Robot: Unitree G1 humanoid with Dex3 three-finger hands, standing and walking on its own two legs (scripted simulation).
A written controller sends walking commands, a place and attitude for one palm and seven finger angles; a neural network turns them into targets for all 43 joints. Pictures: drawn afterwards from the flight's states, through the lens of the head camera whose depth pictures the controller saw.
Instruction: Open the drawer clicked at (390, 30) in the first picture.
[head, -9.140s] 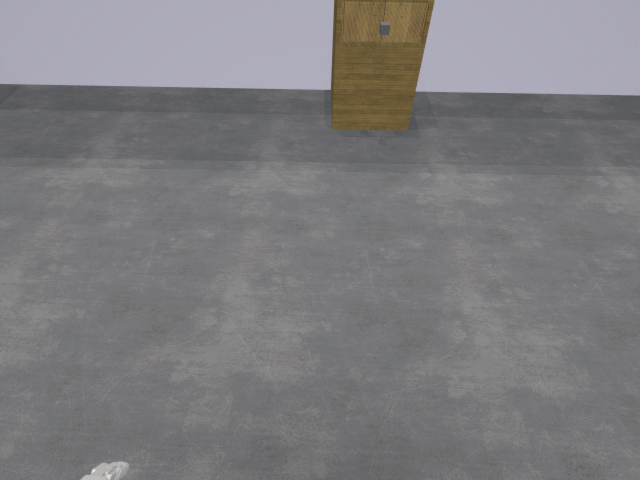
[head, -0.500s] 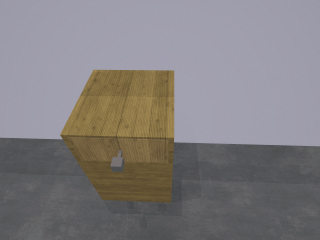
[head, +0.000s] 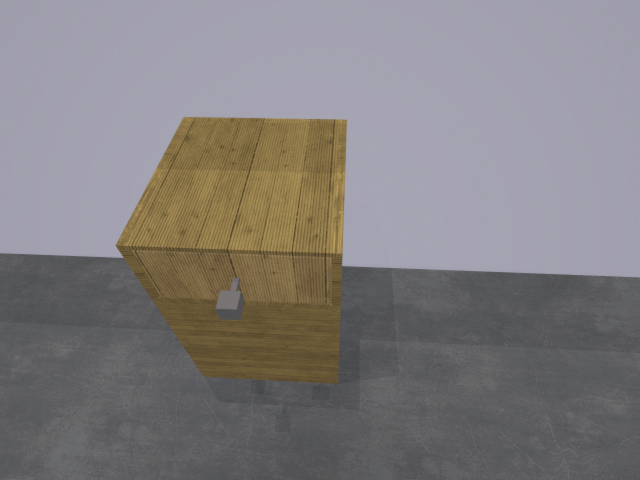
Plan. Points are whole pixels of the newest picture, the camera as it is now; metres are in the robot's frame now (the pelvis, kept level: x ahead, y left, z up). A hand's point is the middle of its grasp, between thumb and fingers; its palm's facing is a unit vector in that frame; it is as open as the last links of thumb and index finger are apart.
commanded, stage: come to a stop and stand still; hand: left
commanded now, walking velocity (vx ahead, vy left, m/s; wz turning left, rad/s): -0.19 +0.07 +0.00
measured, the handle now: (232, 296) +0.47 +0.22 -0.19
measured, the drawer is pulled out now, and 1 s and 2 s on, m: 0.00 0.00 0.00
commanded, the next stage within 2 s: look again from close up in 1.14 s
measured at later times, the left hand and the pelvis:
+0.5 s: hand out of the picture -0.05 +0.16 -0.17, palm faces +0.01 -0.98 -0.19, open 7.4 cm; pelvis -0.03 +0.00 +0.00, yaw +0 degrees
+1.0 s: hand out of the picture +0.02 +0.21 -0.17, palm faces +0.01 -0.98 -0.22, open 7.4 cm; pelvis +0.00 +0.03 +0.00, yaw +0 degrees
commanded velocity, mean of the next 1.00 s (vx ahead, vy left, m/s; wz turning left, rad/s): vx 0.03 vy -0.01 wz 0.00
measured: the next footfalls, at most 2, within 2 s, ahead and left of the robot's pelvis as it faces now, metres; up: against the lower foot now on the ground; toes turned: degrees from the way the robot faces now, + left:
right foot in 0.32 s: -0.01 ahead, -0.09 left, +0.00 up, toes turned +0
